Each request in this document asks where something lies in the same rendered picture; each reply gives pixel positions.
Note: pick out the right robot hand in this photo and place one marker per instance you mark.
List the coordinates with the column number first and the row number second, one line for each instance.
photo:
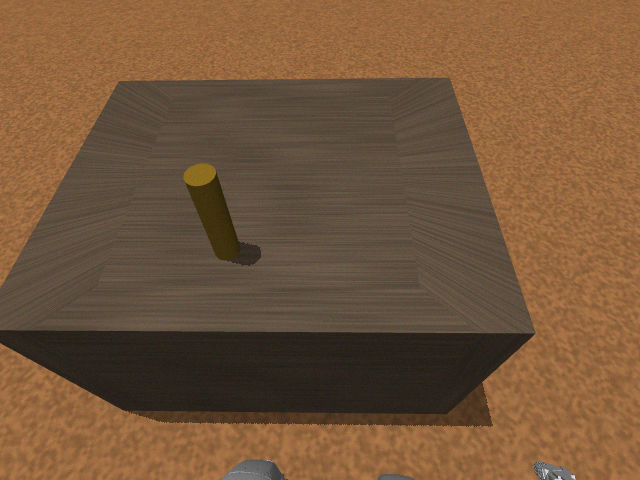
column 547, row 471

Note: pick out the can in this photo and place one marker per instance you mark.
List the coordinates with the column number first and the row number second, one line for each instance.
column 207, row 195

